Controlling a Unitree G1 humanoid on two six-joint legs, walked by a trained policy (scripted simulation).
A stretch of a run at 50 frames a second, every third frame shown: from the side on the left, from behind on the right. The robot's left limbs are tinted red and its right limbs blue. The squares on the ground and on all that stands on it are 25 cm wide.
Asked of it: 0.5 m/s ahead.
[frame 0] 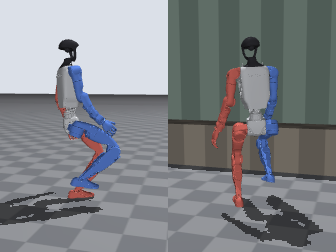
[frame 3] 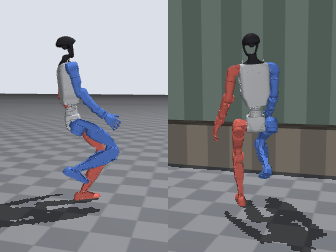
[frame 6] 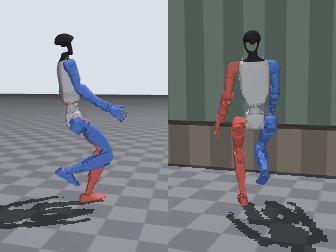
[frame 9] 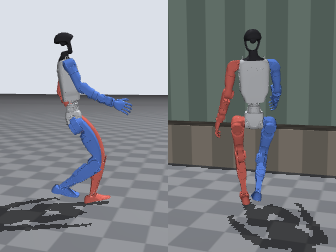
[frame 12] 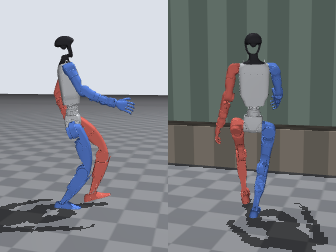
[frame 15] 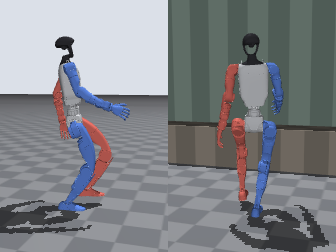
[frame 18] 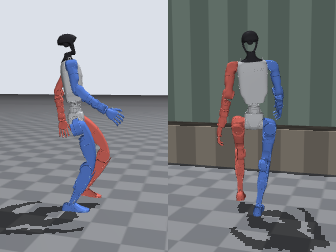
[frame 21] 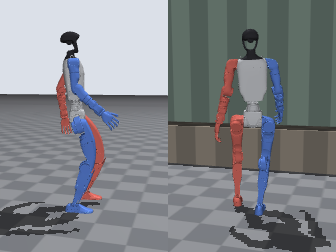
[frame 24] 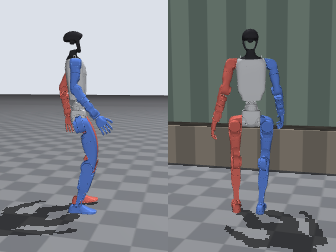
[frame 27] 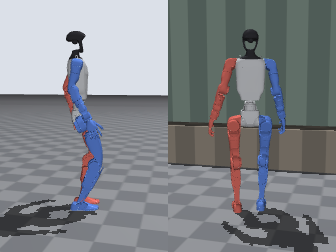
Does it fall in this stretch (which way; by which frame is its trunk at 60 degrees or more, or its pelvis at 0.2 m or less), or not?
no
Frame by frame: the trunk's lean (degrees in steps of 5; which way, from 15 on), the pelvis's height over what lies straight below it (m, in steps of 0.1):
0: 5, 0.7
3: 5, 0.7
6: 5, 0.7
9: 10, 0.7
12: 5, 0.7
15: 10, 0.7
18: 10, 0.8
21: 5, 0.8
24: 5, 0.8
27: 5, 0.8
